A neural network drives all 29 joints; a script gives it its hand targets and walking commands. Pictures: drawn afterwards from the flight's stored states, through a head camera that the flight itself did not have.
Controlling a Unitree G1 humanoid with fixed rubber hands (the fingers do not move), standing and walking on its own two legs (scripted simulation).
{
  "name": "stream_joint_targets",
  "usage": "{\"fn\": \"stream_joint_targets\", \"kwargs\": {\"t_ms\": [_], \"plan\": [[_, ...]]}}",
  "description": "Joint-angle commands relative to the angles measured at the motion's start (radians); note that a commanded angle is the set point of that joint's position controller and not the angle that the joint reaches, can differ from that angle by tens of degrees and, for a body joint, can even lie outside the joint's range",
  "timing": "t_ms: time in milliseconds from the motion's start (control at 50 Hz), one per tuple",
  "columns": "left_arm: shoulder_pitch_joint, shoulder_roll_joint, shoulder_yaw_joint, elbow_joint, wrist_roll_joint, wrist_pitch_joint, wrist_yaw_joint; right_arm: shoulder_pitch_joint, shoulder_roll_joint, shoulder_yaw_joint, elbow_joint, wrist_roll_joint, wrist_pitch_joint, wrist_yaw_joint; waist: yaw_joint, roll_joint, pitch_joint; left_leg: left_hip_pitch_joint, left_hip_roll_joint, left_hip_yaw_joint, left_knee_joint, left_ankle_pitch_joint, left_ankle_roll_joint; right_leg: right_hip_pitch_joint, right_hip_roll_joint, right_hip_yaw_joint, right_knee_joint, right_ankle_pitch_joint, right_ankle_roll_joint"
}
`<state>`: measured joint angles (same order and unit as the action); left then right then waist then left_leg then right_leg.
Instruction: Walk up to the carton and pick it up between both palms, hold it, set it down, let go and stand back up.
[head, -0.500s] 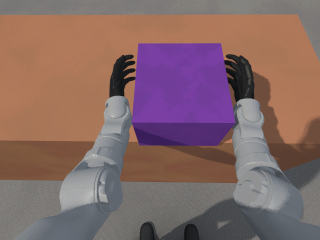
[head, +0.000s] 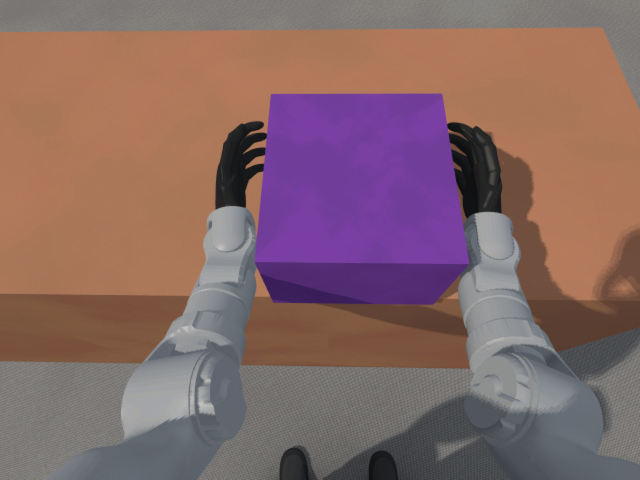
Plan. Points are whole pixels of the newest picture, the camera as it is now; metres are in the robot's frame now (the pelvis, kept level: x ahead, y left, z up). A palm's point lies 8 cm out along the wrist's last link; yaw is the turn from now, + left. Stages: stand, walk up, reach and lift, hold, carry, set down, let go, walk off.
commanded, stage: set down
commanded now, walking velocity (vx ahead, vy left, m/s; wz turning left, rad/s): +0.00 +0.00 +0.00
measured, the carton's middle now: (354, 202) +0.46 -0.05 +0.01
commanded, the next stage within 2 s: let go in 0.82 s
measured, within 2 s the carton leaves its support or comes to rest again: neither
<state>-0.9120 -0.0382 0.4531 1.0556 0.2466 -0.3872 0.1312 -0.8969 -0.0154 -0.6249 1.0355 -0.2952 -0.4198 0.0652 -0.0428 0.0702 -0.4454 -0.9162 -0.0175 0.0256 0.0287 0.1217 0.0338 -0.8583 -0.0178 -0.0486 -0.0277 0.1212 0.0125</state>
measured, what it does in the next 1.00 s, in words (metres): stands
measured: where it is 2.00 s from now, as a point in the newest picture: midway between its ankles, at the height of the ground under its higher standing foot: outside the picture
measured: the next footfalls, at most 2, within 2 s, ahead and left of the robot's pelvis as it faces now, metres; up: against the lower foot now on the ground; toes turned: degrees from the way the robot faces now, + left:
none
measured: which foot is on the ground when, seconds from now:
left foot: down 0.00-1.00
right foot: down 0.00-1.00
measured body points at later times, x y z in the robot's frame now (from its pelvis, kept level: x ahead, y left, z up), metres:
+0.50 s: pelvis +0.01 +0.00 +0.00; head +0.17 -0.02 +0.43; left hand +0.49 +0.10 +0.02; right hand +0.47 -0.20 +0.02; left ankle +0.02 +0.10 -0.72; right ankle +0.00 -0.13 -0.72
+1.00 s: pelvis -0.03 -0.01 -0.01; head +0.13 -0.05 +0.41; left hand +0.49 +0.11 +0.02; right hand +0.44 -0.29 +0.04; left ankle +0.01 +0.10 -0.72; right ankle +0.00 -0.13 -0.72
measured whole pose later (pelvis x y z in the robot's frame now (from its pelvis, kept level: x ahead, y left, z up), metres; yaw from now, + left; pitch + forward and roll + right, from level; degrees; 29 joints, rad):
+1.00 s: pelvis -0.03 -0.01 -0.01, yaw -4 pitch +38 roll +0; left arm -1.02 0.23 -0.02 1.27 -0.32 -0.23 0.16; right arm -1.03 -0.37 0.05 1.23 0.37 -0.28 0.06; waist -0.03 0.08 -0.35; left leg -0.99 0.00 0.05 0.37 -0.04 0.01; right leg -0.99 0.01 0.04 0.38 -0.04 0.01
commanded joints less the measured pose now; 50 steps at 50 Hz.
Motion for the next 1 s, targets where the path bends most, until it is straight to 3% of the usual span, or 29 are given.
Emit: {"fn": "stream_joint_targets", "kwargs": {"t_ms": [0,20,100,320,360,380,480,500,520,540,600,660,680,740,760,800,820,840,880,940,960,980], "plan": [[-0.347,-0.4,-0.246,0.042,0.063,0.03,-0.088,-0.369,0.293,0.239,0.031,-0.066,-0.008,0.063,-0.05,0.007,-0.62,0.675,0.014,-0.011,0.183,0.33,-0.046,0.238,0.018,0.01,0.065,0.073,-0.054],[-0.351,-0.398,-0.262,0.03,0.052,0.027,-0.089,-0.382,0.284,0.236,0.021,-0.061,-0.01,0.06,-0.064,0.01,-0.627,0.68,0.016,-0.015,0.182,0.33,-0.05,0.238,0.019,0.01,0.064,0.069,-0.055],[-0.358,-0.358,-0.248,0.02,0.038,0.02,-0.088,-0.374,0.259,0.239,0.023,-0.053,-0.015,0.046,-0.059,-0.014,-0.628,0.672,0.012,-0.01,0.18,0.328,-0.049,0.262,0.016,0.015,0.068,0.081,-0.051],[-0.406,-0.12,-0.229,-0.005,-0.071,-0.009,-0.068,-0.425,0.06,0.264,0.002,0.038,-0.038,-0.001,-0.076,-0.044,-0.776,0.661,-0.001,-0.012,0.198,0.362,-0.069,0.405,0.014,0.03,0.175,0.32,-0.03],[-0.389,-0.047,-0.234,-0.01,-0.095,-0.008,-0.058,-0.404,-0.012,0.287,0.008,0.082,-0.042,-0.019,-0.084,-0.036,-0.783,0.675,-0.006,-0.009,0.21,0.38,-0.077,0.434,0.016,0.038,0.201,0.393,-0.027],[-0.428,-0.054,-0.264,-0.043,-0.117,-0.008,-0.05,-0.43,-0.025,0.276,0.005,0.093,-0.042,-0.023,-0.096,-0.021,-0.804,0.693,-0.002,-0.018,0.213,0.38,-0.086,0.415,0.018,0.035,0.202,0.376,-0.03],[-0.418,0.061,-0.293,-0.028,-0.203,0.002,-0.013,-0.419,-0.151,0.337,0.008,0.208,-0.045,-0.054,-0.087,-0.009,-0.841,0.791,0.002,-0.034,0.277,0.437,-0.104,0.341,0.027,0.048,0.227,0.377,-0.034],[-0.442,0.09,-0.313,-0.047,-0.222,0.001,0.001,-0.429,-0.206,0.326,0.013,0.233,-0.048,-0.061,-0.099,0.014,-0.869,0.815,0.006,-0.035,0.288,0.442,-0.115,0.324,0.027,0.048,0.235,0.38,-0.036],[-0.436,0.157,-0.304,-0.017,-0.241,0.014,0.009,-0.426,-0.245,0.355,0.038,0.27,-0.038,-0.071,-0.087,0.003,-0.853,0.808,0.003,-0.036,0.306,0.434,-0.113,0.323,0.031,0.051,0.256,0.39,-0.032],[-0.454,0.173,-0.329,-0.048,-0.272,0.021,0.024,-0.446,-0.298,0.369,0.025,0.304,-0.036,-0.074,-0.103,0.03,-0.881,0.831,0.007,-0.042,0.321,0.439,-0.128,0.294,0.038,0.051,0.265,0.383,-0.035],[-0.454,0.221,-0.359,-0.025,-0.343,0.041,0.035,-0.466,-0.338,0.451,-0.003,0.405,-0.024,-0.08,-0.089,0.025,-0.894,0.835,0.001,-0.051,0.382,0.451,-0.128,0.293,0.041,0.061,0.32,0.432,-0.029],[-0.47,0.24,-0.413,-0.071,-0.396,0.042,0.044,-0.471,-0.4,0.464,-0.012,0.448,-0.027,-0.071,-0.109,0.055,-0.917,0.878,0.01,-0.071,0.414,0.472,-0.148,0.227,0.054,0.053,0.339,0.393,-0.027],[-0.507,0.25,-0.419,-0.052,-0.406,0.046,0.045,-0.497,-0.417,0.454,0.021,0.449,-0.024,-0.063,-0.111,0.062,-0.888,0.908,0.018,-0.077,0.434,0.474,-0.156,0.151,0.061,0.048,0.33,0.319,-0.029],[-0.53,0.305,-0.423,-0.039,-0.441,0.063,0.048,-0.53,-0.434,0.507,0.039,0.503,-0.003,-0.039,-0.077,0.043,-0.855,0.885,0.016,-0.08,0.464,0.41,-0.153,0.08,0.063,0.043,0.349,0.248,-0.015],[-0.54,0.332,-0.414,-0.033,-0.454,0.068,0.05,-0.546,-0.439,0.532,0.019,0.528,0.006,-0.031,-0.052,0.019,-0.862,0.845,0.011,-0.075,0.468,0.378,-0.142,0.101,0.06,0.046,0.374,0.256,-0.002],[-0.571,0.367,-0.427,0.005,-0.478,0.078,0.045,-0.572,-0.454,0.554,0.052,0.563,0.027,-0.01,-0.045,0.015,-0.813,0.761,0.009,-0.073,0.463,0.301,-0.134,0.117,0.055,0.05,0.404,0.237,0.017],[-0.538,0.388,-0.418,0.016,-0.489,0.076,0.042,-0.554,-0.442,0.606,0.028,0.6,0.031,-0.007,-0.016,-0.02,-0.828,0.738,-0.001,-0.069,0.469,0.301,-0.116,0.169,0.051,0.056,0.428,0.279,0.027],[-0.58,0.403,-0.436,-0.006,-0.519,0.079,0.043,-0.606,-0.477,0.601,0.007,0.614,0.041,0.001,-0.035,-0.019,-0.852,0.715,0.003,-0.072,0.465,0.269,-0.117,0.177,0.054,0.058,0.441,0.266,0.033],[-0.6,0.451,-0.432,0.014,-0.542,0.085,0.036,-0.616,-0.469,0.651,0.006,0.651,0.061,0.008,-0.013,-0.059,-0.886,0.668,-0.005,-0.07,0.475,0.248,-0.099,0.23,0.048,0.068,0.472,0.289,0.047],[-0.611,0.48,-0.467,-0.01,-0.593,0.104,0.024,-0.624,-0.461,0.716,-0.049,0.706,0.097,0.011,-0.015,-0.109,-0.93,0.617,-0.016,-0.075,0.482,0.204,-0.084,0.312,0.051,0.074,0.516,0.325,0.063],[-0.64,0.487,-0.479,-0.016,-0.603,0.11,0.02,-0.647,-0.474,0.711,-0.059,0.698,0.106,0.011,-0.03,-0.124,-0.923,0.579,-0.019,-0.076,0.479,0.169,-0.087,0.318,0.051,0.074,0.53,0.321,0.068],[-0.627,0.505,-0.47,0.004,-0.607,0.108,0.014,-0.634,-0.457,0.737,-0.065,0.704,0.113,0.008,-0.013,-0.155,-0.924,0.543,-0.026,-0.075,0.478,0.144,-0.072,0.366,0.047,0.076,0.548,0.34,0.076]]}}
